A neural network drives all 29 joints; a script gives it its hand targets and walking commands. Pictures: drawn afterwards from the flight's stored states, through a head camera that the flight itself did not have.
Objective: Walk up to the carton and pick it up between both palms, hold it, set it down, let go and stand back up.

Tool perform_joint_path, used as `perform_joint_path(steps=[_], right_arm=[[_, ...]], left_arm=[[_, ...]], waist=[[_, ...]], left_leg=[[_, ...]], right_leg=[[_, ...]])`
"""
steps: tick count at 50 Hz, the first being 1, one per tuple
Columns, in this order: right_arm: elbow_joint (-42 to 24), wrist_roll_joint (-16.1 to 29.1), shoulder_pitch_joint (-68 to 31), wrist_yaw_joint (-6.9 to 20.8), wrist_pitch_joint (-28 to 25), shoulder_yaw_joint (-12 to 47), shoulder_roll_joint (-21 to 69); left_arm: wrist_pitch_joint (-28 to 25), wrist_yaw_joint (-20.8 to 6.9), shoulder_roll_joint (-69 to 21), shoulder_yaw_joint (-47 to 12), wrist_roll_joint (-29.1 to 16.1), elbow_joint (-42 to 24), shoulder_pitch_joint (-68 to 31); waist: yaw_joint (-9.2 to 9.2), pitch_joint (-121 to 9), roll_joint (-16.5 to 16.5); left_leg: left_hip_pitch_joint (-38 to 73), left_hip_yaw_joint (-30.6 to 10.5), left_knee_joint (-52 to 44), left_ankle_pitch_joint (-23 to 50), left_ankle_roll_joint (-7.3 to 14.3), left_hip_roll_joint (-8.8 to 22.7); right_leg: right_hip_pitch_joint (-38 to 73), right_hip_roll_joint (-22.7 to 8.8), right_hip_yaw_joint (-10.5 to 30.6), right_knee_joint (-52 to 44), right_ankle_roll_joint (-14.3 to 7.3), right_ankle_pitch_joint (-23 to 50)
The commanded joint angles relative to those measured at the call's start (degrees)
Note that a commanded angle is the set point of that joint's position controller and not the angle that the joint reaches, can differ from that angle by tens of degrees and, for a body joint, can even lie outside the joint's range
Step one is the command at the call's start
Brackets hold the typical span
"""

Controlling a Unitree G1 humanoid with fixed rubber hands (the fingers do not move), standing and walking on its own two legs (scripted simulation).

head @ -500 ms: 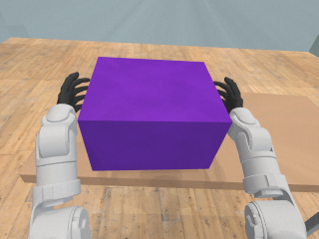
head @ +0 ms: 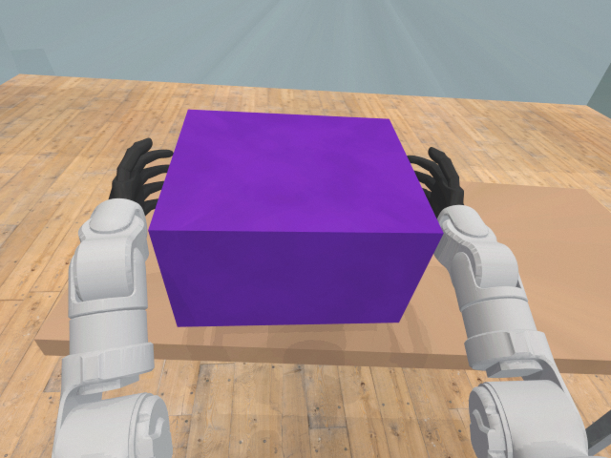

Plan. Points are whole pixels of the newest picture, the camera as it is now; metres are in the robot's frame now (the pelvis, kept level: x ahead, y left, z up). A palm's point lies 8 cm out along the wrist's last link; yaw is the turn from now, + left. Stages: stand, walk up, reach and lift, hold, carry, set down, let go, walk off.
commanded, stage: hold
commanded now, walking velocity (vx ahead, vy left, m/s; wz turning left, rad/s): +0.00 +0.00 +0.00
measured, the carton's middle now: (291, 214) +0.40 +0.00 +0.17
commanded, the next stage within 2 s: none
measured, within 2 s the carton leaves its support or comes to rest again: neither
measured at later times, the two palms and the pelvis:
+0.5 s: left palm (136, 207) +0.35 +0.19 +0.21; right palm (450, 213) +0.35 -0.20 +0.21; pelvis -0.01 +0.00 +0.00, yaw +0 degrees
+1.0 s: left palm (128, 206) +0.35 +0.20 +0.21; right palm (443, 210) +0.35 -0.19 +0.21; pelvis +0.00 +0.00 +0.00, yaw +0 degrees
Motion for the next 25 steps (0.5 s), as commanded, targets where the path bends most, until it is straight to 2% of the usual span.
perform_joint_path(steps=[1,2,4,10,13,15,21,25], right_arm=[[-20.6,6.9,-40.1,8.1,-2.9,20.4,27.3],[-20.5,6.7,-40.1,8.1,-2.7,20.2,26.9],[-20.3,6.5,-39.9,8.1,-2.3,20.1,26.8],[-23.6,6.7,-40.9,8.3,-2.7,20.9,27.3],[-23.6,6.8,-40.5,8.4,-2.7,20.4,26.9],[-22.8,6.1,-40.6,8.5,-2.6,19.9,26.2],[-18.9,3.7,-44.2,9.4,-2.9,18.7,28.1],[-19.4,4.3,-44.8,9.1,-3.6,20.1,30.2]], left_arm=[[-2.4,-7.6,-25.9,-25.4,-10.1,-10.3,-31.1],[-2.1,-7.6,-25.6,-24.8,-9.8,-9.9,-30.5],[-1.9,-7.6,-25.9,-25.2,-10.1,-9.9,-30.9],[-2.3,-7.1,-26.3,-26.1,-10.9,-11.9,-31.3],[-2.4,-6.8,-26.6,-26.4,-11.2,-13.0,-31.7],[-2.1,-6.8,-25.9,-26.0,-10.6,-11.6,-31.5],[-2.1,-7.6,-25.6,-22.9,-9.7,-4.5,-33.0],[-3.5,-7.6,-25.9,-23.8,-10.6,-6.2,-35.1]], waist=[[-0.86,-17.5,4.1],[-0.38,-16.8,4.1],[-0.58,-16.2,3.5],[-0.43,-19.2,3.1],[-0.80,-20.3,4.1],[-0.51,-18.7,4.3],[0.96,-15.5,1.9],[0.86,-20.5,1.2]], left_leg=[[6.3,0.9,0.1,16.8,-2.3,-1.4],[6.3,0.7,0.1,17.0,-2.3,-1.3],[5.7,0.7,-0.3,16.0,-2.4,-1.2],[7.0,0.7,0.5,18.0,-2.4,-1.3],[7.4,0.7,0.7,18.0,-2.7,-1.2],[6.1,0.8,0.2,15.5,-2.5,-1.1],[1.1,1.8,-2.7,5.0,-0.4,-1.2],[2.3,1.8,-1.6,8.5,0.0,-1.8]], right_leg=[[5.4,1.8,-0.9,0.6,-0.2,12.6],[5.2,1.8,-0.8,0.6,-0.2,12.2],[5.0,1.9,-0.8,0.3,-0.3,10.8],[5.0,2.2,-0.6,0.7,-0.2,12.3],[4.9,2.2,-0.5,0.8,-0.5,11.9],[4.1,1.9,-0.7,0.3,-0.4,9.7],[3.7,0.7,-0.3,-0.5,-0.1,2.2],[6.0,0.7,0.2,0.4,0.4,7.8]])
